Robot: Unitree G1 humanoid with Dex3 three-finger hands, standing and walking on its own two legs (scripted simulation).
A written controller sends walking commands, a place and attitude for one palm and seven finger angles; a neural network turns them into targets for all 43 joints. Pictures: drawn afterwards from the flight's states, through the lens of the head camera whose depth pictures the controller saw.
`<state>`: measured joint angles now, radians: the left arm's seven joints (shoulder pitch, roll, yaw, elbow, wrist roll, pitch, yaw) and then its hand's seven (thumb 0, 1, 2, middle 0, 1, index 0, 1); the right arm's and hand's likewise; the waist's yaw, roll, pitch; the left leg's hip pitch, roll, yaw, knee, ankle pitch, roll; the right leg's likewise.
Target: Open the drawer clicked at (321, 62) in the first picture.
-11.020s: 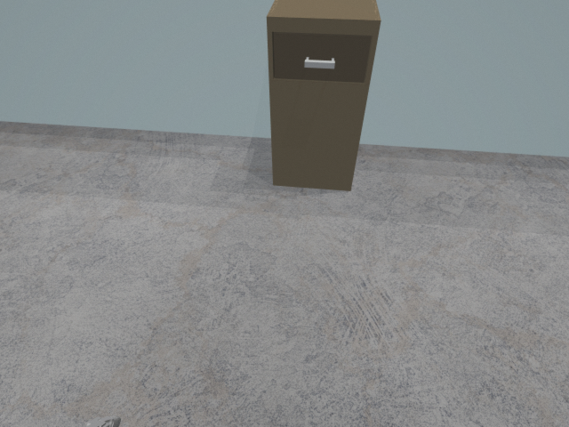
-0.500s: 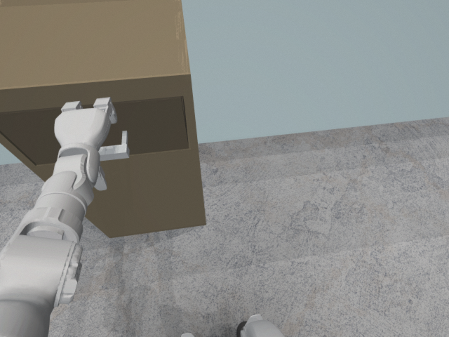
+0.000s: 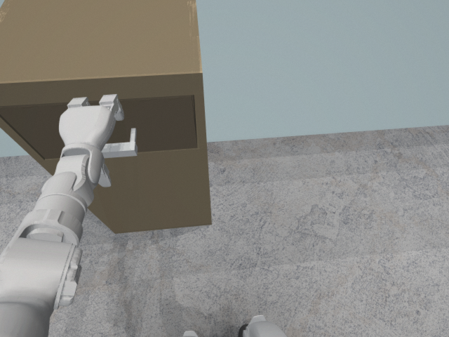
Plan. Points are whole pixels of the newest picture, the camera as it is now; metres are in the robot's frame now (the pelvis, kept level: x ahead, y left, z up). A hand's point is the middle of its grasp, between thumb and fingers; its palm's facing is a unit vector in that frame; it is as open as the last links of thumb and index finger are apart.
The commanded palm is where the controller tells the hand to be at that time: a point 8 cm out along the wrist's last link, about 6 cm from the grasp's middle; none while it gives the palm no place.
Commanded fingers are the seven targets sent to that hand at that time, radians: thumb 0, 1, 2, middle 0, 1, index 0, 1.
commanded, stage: move the hooked fingers above the handle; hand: left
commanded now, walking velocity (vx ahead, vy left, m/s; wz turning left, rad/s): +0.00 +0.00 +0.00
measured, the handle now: (109, 142) +0.52 +0.23 -0.03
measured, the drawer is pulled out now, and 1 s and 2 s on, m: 0.00 0.00 0.00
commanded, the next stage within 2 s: lower the fingers behind the handle in 0.74 s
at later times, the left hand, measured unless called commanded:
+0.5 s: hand (93, 146) +0.48 +0.24 +0.01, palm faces -0.05 -0.02 -1.00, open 13.7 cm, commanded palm +0.47 +0.23 +0.08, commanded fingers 0.00 -0.50 0.30 -0.30 -1.20 -0.30 -1.20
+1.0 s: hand (97, 148) +0.47 +0.23 +0.01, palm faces -0.09 -0.03 -1.00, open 13.8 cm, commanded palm +0.46 +0.22 +0.07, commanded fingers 0.00 -0.50 0.30 -0.30 -1.20 -0.30 -1.20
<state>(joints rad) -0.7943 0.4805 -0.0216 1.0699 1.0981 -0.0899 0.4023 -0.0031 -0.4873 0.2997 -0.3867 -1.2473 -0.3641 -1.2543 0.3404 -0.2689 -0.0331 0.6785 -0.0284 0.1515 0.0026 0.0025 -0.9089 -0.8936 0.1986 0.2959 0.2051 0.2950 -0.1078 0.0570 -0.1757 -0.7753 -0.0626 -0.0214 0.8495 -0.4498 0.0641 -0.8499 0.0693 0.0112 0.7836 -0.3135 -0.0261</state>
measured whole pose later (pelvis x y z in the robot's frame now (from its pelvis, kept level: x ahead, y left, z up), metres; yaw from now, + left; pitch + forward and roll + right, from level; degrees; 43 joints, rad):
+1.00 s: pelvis +0.01 +0.01 +0.01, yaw -1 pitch +21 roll -2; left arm -0.75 0.49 -0.03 1.06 1.09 -0.12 0.35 0.00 -0.49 0.30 -0.32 -1.20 -0.32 -1.20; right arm 0.33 -0.25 -0.04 0.66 -0.02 0.16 0.00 0.00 -0.91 -0.89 0.20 0.30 0.21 0.30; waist -0.10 0.05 -0.16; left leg -0.72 -0.06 -0.01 0.81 -0.45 0.07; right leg -0.80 0.07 0.02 0.74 -0.31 -0.02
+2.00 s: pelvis -0.01 +0.00 -0.03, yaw +0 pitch +26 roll -2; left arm -0.85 0.51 -0.03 1.19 1.12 -0.06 0.43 0.00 -0.49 0.30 -0.32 -1.21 -0.29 -1.24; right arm 0.31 -0.26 -0.01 0.68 -0.03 0.13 0.00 0.00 -0.91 -0.89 0.20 0.30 0.21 0.30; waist -0.13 0.04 -0.20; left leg -0.97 -0.06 -0.02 1.02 -0.50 0.06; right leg -1.05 0.08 0.00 0.94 -0.36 -0.03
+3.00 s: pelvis -0.01 +0.00 -0.03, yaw -1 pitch +28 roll -3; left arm -0.80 0.51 0.00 1.12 1.12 -0.09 0.44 0.00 0.32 0.65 -0.37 -1.28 -0.37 -1.29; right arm 0.31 -0.26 -0.02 0.68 -0.05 0.13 0.01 0.00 -0.91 -0.89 0.20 0.30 0.21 0.30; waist -0.13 0.05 -0.19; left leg -1.01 -0.05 -0.02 1.07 -0.53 0.07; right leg -1.08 0.08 -0.01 0.98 -0.38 -0.02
